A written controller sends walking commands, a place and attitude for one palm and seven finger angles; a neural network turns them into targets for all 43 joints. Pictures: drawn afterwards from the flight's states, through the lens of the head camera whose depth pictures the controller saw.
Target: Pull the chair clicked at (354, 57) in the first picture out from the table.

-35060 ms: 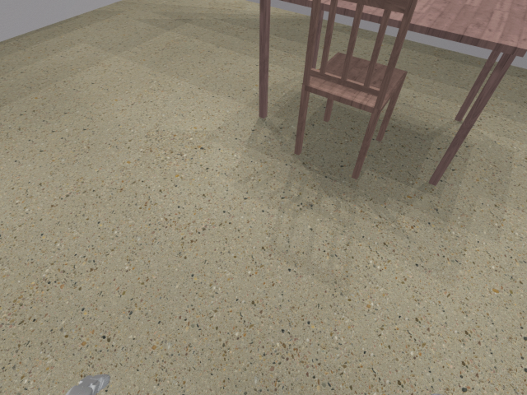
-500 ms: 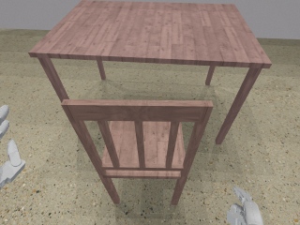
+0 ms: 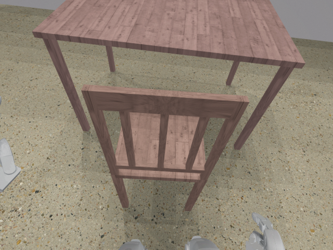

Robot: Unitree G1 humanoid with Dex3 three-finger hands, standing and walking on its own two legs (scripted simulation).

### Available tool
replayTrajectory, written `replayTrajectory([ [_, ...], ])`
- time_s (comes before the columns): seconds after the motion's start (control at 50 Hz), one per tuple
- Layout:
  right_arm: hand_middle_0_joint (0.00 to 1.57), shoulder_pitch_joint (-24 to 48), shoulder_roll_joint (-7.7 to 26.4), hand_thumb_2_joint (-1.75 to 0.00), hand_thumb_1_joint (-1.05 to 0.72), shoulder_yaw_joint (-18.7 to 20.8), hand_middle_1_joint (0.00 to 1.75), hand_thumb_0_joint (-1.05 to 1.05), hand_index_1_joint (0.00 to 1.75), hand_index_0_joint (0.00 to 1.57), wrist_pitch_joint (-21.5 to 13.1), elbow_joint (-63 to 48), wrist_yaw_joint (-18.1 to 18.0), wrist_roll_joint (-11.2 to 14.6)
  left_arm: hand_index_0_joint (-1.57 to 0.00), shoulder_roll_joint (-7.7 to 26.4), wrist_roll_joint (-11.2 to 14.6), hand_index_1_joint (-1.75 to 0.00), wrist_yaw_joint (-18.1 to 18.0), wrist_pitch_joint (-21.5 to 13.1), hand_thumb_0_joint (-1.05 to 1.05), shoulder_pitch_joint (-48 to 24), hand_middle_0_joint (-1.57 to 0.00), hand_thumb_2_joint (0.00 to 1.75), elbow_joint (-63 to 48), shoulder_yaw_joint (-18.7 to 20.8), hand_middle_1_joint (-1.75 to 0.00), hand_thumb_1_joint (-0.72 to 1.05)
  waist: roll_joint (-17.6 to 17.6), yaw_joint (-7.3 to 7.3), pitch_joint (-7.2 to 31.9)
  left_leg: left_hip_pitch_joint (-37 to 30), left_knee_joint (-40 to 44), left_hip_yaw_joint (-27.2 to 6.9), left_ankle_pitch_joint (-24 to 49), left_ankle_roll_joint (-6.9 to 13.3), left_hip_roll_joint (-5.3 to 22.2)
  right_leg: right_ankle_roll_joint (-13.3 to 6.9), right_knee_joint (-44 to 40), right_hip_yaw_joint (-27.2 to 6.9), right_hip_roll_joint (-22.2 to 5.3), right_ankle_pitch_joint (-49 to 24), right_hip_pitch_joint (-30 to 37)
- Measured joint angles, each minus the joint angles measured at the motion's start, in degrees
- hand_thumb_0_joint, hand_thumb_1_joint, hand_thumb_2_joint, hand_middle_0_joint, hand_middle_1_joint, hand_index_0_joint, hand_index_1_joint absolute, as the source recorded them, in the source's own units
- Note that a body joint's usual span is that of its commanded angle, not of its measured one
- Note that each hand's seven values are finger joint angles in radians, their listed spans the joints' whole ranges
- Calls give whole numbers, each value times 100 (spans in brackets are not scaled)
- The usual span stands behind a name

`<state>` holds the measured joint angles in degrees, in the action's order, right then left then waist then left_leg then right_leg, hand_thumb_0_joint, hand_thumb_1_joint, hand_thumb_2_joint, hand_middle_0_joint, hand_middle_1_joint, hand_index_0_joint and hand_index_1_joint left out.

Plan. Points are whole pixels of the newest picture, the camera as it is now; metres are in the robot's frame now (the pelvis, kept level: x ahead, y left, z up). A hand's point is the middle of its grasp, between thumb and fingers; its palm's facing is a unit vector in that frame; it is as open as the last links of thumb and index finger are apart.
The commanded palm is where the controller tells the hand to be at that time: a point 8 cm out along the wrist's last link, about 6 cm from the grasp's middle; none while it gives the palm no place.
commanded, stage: step back with the hand held close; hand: left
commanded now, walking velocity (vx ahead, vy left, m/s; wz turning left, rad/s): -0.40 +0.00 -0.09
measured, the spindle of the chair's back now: (162, 143) +0.43 +0.03 -0.07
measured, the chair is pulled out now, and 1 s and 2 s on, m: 0.29 0.29 0.29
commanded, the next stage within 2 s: stop stepping back and stand still in 0.40 s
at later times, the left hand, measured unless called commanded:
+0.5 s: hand (21, 204) +0.16 +0.22 +0.17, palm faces +0.25 -0.82 -0.52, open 7.4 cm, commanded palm +0.09 +0.27 +0.20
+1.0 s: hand out of the picture +0.06 +0.22 +0.17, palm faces +0.36 -0.84 -0.41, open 7.4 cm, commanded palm -0.01 +0.26 +0.20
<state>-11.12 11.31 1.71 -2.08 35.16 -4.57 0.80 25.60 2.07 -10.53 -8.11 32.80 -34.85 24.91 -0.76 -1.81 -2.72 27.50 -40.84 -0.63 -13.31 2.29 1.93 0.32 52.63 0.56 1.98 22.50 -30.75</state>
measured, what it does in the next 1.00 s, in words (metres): walks backwards: right foot, then left foot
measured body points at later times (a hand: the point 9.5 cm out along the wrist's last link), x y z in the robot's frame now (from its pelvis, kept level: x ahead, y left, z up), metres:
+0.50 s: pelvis -0.08 -0.02 +0.01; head -0.02 +0.01 +0.46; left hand +0.14 +0.26 +0.20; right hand +0.09 -0.28 -0.05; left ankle -0.03 +0.08 -0.72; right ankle -0.09 -0.15 -0.68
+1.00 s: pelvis -0.17 -0.03 +0.01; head -0.19 +0.00 +0.45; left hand +0.03 +0.26 +0.19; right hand -0.07 -0.29 -0.07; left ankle -0.16 +0.09 -0.72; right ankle -0.14 -0.14 -0.68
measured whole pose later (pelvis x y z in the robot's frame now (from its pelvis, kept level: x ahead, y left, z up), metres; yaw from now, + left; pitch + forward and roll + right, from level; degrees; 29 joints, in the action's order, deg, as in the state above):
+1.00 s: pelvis -0.17 -0.03 +0.01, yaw -5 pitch -3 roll +0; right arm -17.1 11.1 1.0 -6.4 38.0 -3.7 0.8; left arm 24.1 1.2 -9.3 -7.1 30.6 -28.1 23.7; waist 3.5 -2.7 1.8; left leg 14.6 -36.7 0.7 -19.7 1.1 0.5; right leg 1.1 54.3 2.3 -0.7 24.0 -25.9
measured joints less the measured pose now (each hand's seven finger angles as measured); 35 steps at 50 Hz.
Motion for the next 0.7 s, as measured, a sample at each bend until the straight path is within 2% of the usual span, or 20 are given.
replayTrajectory([
  [0.02,20,-12,-62,-90,-90,30,30,1,30,20,-70,64,15,-7,-21,54,25,-30,-1,-38,2,24,-22,90,-62,76,-30,89,14,43,21,-2,68,-9,-12,-30,20,-8,335,-97,62,174,50],
  [0.06,20,-23,-171,-90,-90,52,30,1,30,20,-212,185,66,-23,-21,125,76,-30,3,-151,2,55,-22,90,-173,262,-30,89,74,170,94,-17,262,38,40,-71,65,-1,348,-149,59,393,346],
  [0.14,20,125,-281,-90,-90,-38,30,1,30,20,-428,314,128,-79,-21,115,129,-30,14,-333,2,-105,-21,90,-125,503,-30,89,137,401,157,13,598,219,286,-133,189,-22,-1113,-118,-85,236,1253],
  [0.18,20,289,-276,-90,-90,-103,30,1,30,21,-507,301,161,-104,-21,65,138,-30,69,-362,2,-309,-21,90,34,462,-30,89,120,464,93,102,652,300,396,-179,246,-45,-1935,-138,-141,-180,1658],
  [0.2,20,395,-248,-90,-90,-127,30,1,30,21,-529,285,178,-107,-21,13,143,-30,116,-369,1,-430,-21,90,127,391,-30,89,58,497,29,167,636,316,440,-207,311,44,-2267,-122,-122,-189,1772],
  [0.24,20,577,-140,-90,-90,-133,30,1,30,21,-517,253,204,-86,-21,-142,153,-30,244,-342,1,-624,-21,90,280,137,-30,89,-241,465,-155,220,656,192,545,-252,501,115,-2509,-42,88,-381,1823],
  [0.26,20,602,-109,-90,-90,-123,30,1,30,21,-501,226,213,-55,-21,-156,163,-30,309,-326,1,-624,-21,90,286,18,-30,89,-293,433,-198,252,610,128,455,-275,503,101,-2528,-23,126,-465,1810],
  [0.34,20,433,-110,-90,-90,-32,30,1,30,21,-326,204,137,116,-21,-62,142,-30,496,-324,2,-167,-21,90,43,-246,-30,89,114,311,-14,284,-799,95,-963,-336,-22,63,-2472,-137,-152,-515,1681],
  [0.36,20,396,-102,-90,-90,-34,30,1,30,21,-278,210,98,119,-21,-20,107,-30,512,-335,2,-28,-21,90,-18,-202,-30,89,246,268,59,157,-751,157,-1073,-335,-110,73,-2487,-171,-231,-538,1642],
  [0.38,20,386,-77,-90,-90,-52,30,1,30,21,-238,202,51,122,-21,16,86,-30,505,-351,1,91,-22,90,-64,-126,-30,89,342,216,101,-78,-308,229,-874,-331,-149,84,-2433,-176,-286,-565,1573],
  [0.42,20,419,49,-90,-90,-35,30,1,30,21,-213,103,-29,120,-22,86,100,-30,454,-368,1,234,-22,90,-160,45,-30,89,279,144,80,-621,852,293,409,-229,-27,94,-1898,-9,-242,-605,1252],
  [0.48,20,654,-67,-90,-90,134,30,1,30,20,-284,190,9,62,-22,287,104,-30,363,-424,1,-13,-22,90,53,235,-30,89,503,178,-217,-714,900,433,48,-74,-87,5,-385,-326,-147,415,594],
  [0.52,20,681,-123,-90,-90,143,30,1,30,20,-362,187,85,10,-21,220,125,-30,338,-335,1,-102,-22,90,190,241,-30,89,473,177,-301,-769,986,453,70,-83,-6,22,26,-305,-42,662,368],
  [0.58,20,526,-173,-90,-90,103,30,1,30,20,-437,73,193,6,-21,106,123,-30,299,-93,2,-29,-22,90,77,170,-30,89,333,136,-327,-820,1080,397,244,-138,125,45,-332,-67,-59,388,448],
  [0.64,20,244,-183,-90,-90,-15,30,1,30,20,-431,-86,224,67,-21,151,139,-30,275,-5,2,258,-21,90,-199,149,-30,89,254,133,-222,-716,898,361,249,-212,185,41,-1312,120,-194,-18,895],
  [0.68,20,78,-171,-90,-90,-93,30,1,30,20,-400,-143,208,83,-21,293,108,-30,250,-43,2,425,-21,90,-285,225,-30,89,269,174,-137,-522,494,374,-9,-246,176,1,-1939,144,-283,-425,1215],
  [0.7,20,55,-121,-90,-90,-98,30,1,30,21,-367,-105,197,80,-21,278,90,-30,252,-71,2,404,-22,90,-253,199,-30,89,170,179,-156,-394,163,282,-438,-265,187,-21,-1935,195,-248,-833,1197],
])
